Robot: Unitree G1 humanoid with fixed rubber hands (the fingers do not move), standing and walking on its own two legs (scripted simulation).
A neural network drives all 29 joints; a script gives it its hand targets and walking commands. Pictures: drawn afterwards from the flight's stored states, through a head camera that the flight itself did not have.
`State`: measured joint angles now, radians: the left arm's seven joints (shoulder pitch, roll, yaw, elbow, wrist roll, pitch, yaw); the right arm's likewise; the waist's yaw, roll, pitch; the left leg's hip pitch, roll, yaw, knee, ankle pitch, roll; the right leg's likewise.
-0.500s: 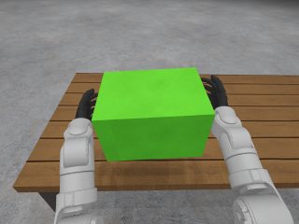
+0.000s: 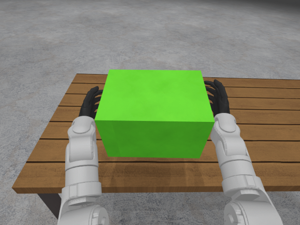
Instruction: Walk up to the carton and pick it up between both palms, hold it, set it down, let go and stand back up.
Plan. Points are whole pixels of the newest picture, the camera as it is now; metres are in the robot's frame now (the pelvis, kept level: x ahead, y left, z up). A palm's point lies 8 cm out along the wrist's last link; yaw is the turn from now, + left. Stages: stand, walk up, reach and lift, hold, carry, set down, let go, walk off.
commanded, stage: set down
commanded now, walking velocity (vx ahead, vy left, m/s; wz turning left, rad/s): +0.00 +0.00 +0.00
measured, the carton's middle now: (154, 113) +0.37 +0.01 +0.14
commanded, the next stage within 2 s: none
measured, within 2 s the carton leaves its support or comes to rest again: neither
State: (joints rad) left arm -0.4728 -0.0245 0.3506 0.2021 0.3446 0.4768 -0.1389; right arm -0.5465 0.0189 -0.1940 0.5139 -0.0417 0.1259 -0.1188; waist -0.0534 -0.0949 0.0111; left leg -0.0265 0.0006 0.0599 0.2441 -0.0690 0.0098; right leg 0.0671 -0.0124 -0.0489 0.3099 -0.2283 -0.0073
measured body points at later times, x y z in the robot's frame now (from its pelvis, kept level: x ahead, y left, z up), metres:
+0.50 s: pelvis +0.02 +0.01 +0.00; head +0.01 +0.04 +0.45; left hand +0.40 +0.18 +0.10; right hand +0.38 -0.17 +0.13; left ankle +0.05 +0.12 -0.75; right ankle -0.02 -0.11 -0.75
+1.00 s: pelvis +0.03 +0.01 +0.00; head +0.01 +0.04 +0.45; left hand +0.41 +0.18 +0.08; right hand +0.38 -0.17 +0.10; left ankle +0.05 +0.12 -0.75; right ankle -0.02 -0.11 -0.75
